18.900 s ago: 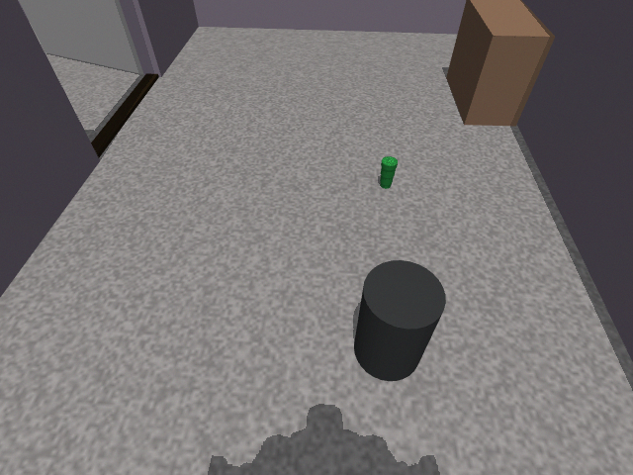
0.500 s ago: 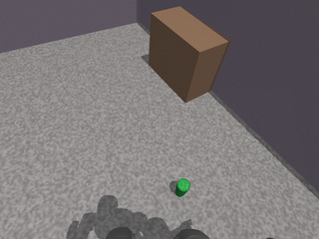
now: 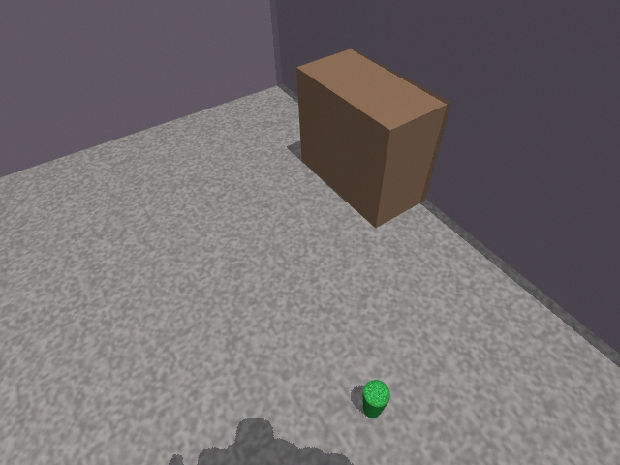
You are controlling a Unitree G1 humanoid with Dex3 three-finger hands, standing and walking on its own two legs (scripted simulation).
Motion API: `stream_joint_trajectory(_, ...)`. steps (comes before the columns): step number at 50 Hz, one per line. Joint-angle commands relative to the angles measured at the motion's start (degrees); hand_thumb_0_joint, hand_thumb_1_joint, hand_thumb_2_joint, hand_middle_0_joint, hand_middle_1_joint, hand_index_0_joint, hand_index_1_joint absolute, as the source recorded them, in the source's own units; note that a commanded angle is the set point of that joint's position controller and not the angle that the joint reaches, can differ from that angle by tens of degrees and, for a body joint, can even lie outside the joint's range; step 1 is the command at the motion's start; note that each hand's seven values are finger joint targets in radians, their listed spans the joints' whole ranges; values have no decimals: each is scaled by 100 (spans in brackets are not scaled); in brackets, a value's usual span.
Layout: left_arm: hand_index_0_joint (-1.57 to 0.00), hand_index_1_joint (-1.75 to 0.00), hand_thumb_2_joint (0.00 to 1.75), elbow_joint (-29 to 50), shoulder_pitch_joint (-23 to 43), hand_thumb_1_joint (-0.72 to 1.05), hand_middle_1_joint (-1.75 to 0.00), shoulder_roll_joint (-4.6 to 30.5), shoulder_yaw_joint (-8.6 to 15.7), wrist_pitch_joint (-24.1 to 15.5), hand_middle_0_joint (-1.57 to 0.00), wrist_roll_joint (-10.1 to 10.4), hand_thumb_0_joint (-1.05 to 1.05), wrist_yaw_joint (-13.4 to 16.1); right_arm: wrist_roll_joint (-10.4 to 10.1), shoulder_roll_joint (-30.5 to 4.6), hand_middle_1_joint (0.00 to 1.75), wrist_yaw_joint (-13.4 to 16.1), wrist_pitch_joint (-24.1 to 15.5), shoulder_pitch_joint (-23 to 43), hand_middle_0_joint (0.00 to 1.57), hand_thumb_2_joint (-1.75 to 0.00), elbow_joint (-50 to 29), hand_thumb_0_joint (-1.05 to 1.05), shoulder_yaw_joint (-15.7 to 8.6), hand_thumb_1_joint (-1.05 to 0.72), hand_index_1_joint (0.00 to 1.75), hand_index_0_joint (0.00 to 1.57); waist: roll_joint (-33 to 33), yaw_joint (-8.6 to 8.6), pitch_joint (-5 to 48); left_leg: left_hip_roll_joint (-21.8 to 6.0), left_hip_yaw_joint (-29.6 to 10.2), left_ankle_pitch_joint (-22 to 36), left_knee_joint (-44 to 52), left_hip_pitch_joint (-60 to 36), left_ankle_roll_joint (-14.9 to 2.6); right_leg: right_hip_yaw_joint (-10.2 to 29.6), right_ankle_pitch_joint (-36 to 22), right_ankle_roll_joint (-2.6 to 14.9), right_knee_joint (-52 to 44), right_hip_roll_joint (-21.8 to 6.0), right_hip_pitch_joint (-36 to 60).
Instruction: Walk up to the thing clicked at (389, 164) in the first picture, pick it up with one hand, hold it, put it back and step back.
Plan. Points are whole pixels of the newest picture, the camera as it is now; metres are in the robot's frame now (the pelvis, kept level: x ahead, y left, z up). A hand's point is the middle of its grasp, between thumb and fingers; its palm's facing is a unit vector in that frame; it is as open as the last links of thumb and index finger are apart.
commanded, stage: walk up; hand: right
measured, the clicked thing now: (374, 401) +0.41 -0.16 -0.69
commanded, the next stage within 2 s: stand in 1.32 s
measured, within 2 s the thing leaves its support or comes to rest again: neither
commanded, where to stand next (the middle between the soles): +0.05 +0.01 m, yaw +1 degrees
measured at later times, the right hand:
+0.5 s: hand out of the picture +0.13 -0.25 -0.13, palm faces +0.00 +0.94 -0.35, open 7.4 cm
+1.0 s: hand out of the picture +0.12 -0.25 -0.14, palm faces -0.03 +0.94 -0.33, open 7.4 cm
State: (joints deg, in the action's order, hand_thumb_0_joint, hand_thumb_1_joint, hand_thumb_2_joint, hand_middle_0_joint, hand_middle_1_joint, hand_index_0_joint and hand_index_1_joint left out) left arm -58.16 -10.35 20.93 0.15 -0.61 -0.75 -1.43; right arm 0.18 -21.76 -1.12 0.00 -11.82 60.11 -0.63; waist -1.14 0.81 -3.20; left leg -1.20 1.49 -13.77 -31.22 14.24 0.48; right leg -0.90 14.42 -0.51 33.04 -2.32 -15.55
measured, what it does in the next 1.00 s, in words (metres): stands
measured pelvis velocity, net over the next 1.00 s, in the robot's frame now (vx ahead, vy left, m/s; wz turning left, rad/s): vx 0.03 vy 0.00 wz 0.02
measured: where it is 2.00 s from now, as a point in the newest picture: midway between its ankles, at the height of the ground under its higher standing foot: outside the picture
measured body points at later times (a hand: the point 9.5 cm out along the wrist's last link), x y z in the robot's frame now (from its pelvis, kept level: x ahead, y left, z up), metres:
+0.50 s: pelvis +0.03 +0.01 +0.01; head +0.04 +0.02 +0.46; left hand +0.14 +0.31 -0.12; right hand +0.13 -0.29 -0.11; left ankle +0.04 +0.13 -0.73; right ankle +0.04 -0.13 -0.73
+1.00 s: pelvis +0.03 +0.00 +0.02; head +0.04 +0.01 +0.47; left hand +0.10 +0.31 -0.12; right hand +0.12 -0.30 -0.11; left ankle +0.04 +0.13 -0.73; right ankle +0.04 -0.13 -0.73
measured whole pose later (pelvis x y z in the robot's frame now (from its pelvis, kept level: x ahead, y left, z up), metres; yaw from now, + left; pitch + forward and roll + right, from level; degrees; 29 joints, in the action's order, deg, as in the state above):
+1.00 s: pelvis +0.03 +0.00 +0.02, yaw +1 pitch -3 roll +0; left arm -66.2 -6.0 20.2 0.2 -0.8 -0.6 -0.6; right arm 0.4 -19.7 -0.8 0.1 -4.5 66.2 -0.8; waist 0.3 -0.3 -3.3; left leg -1.4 0.3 -10.3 -19.6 6.7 0.9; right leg -2.5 10.0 -1.1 19.0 -1.9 -6.4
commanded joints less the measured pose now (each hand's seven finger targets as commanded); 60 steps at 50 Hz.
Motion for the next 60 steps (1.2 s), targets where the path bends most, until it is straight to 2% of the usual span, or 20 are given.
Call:
stream_joint_trajectory(1, -20, -30, 90, 246, 483, 90, -30, 1395, 302, -134, -20, 14, 0, 124, -4, -1211, 30, 65, -190, 406, 20, -90, -227, 0, -212, -90, 30, 20, 601, -39, 20, -386, -679, -914, 928, 93, -269, 866, 1530, 286, -1375, -507, -198)
stream_joint_trajectory(3, -20, -30, 90, 191, 538, 90, -30, 1313, 258, -174, -20, 35, 0, 128, -14, -1177, 30, 72, -229, 409, 20, -90, -102, 0, -196, -90, 30, 20, 425, -37, 135, -433, -659, -330, 1007, -68, -270, 828, 881, 310, -1317, -518, -15)
stream_joint_trajectory(6, -20, -30, 90, 78, 538, 90, -30, 1235, 225, -214, -20, 75, 0, 143, -21, -1189, 30, 94, -284, 485, 20, -90, 20, 0, -173, -90, 30, 20, 54, -81, 483, -614, -723, 944, 1002, -259, -254, 544, -532, 285, -1015, -455, 523)
stream_joint_trajectory(8, -20, -30, 90, -26, 496, 90, -30, 1249, 257, -212, -20, 88, 0, 163, -40, -1165, 30, 115, -291, 566, 20, -90, 65, 0, -181, -90, 30, 20, -23, -118, 653, -654, -644, 1414, 1001, -432, -254, 478, -1256, 266, -966, -491, 784)
stream_joint_trajectory(11, -20, -30, 90, -111, 606, 90, -30, 1221, 257, -177, -20, 107, 0, 173, -42, -1128, 30, 139, -273, 639, 20, -90, 140, 0, -166, -90, 30, 20, -141, -103, 753, -673, -586, 1651, 1090, -545, -216, 418, -1534, 273, -968, -508, 956)
stream_joint_trajectory(17, -20, -30, 90, -279, 827, 90, -30, 1164, 249, -133, -20, 78, 0, 179, -40, -1067, 30, 157, -222, 803, 20, -90, 255, 0, -160, -90, 30, 20, -130, -55, 701, -657, -523, 1547, 1217, -625, -166, 385, -1624, 219, -1218, -524, 1069)
stream_joint_trajectory(21, -20, -30, 90, -351, 912, 90, -30, 1152, 236, -120, -20, 56, 0, 171, -16, -1066, 30, 160, -199, 948, 20, -90, 270, 0, -172, -90, 30, 20, -46, -64, 529, -644, -523, 1312, 1368, -660, -140, 374, -1390, 181, -1407, -516, 962)
stream_joint_trajectory(33, -20, -30, 90, -461, 910, 90, -30, 1129, 222, -137, -20, 29, 0, 173, 16, -1032, 30, 148, -180, 1131, 20, -90, 258, 0, -217, -90, 30, 20, 129, -79, 576, -617, -537, 1265, 1488, -923, -127, 314, -1206, 123, -1629, -516, 930)
stream_joint_trajectory(42, -20, -30, 90, -452, 819, 90, -30, 1137, 210, -145, -20, 15, 0, 175, 27, -1013, 30, 129, -154, 1148, 20, -90, 243, 0, -223, -90, 30, 20, 166, -104, 457, -572, -592, 956, 1509, -814, -125, 313, -784, 133, -1730, -503, 872)
stream_joint_trajectory(51, -20, -30, 90, -440, 787, 90, -30, 1146, 244, -143, -20, 21, 0, 180, 28, -968, 30, 120, -137, 989, 20, -90, 281, 0, -209, -90, 30, 20, 58, -92, 482, -531, -587, 872, 1509, -680, -123, 329, -783, 176, -1711, -522, 1048)
stream_joint_trajectory(55, -20, -30, 90, -456, 758, 90, -30, 1160, 253, -138, -20, 11, 0, 174, 38, -964, 30, 120, -140, 1008, 20, -90, 276, 0, -206, -90, 30, 20, 98, -111, 389, -531, -597, 781, 1527, -701, -113, 351, -577, 170, -1787, -483, 922)
stream_joint_trajectory(60, -20, -30, 90, -456, 719, 90, -30, 1127, 252, -135, -20, 14, 0, 165, 33, -962, 30, 131, -150, 963, 20, -90, 263, 0, -207, -90, 30, 20, 109, -120, 463, -533, -597, 851, 1533, -702, -100, 340, -728, 165, -1756, -501, 1022)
